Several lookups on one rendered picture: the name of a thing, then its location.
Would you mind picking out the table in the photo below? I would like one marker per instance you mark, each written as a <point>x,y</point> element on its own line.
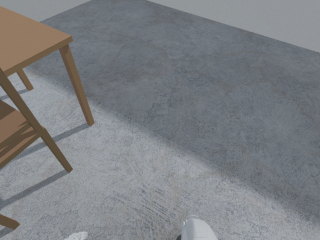
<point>24,41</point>

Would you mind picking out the robot right thigh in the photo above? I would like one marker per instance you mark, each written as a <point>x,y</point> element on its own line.
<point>196,229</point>

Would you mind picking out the robot right shin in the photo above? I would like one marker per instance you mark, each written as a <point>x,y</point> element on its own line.
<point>194,217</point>

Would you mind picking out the chair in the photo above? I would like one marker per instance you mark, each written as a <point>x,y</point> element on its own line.
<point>18,130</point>

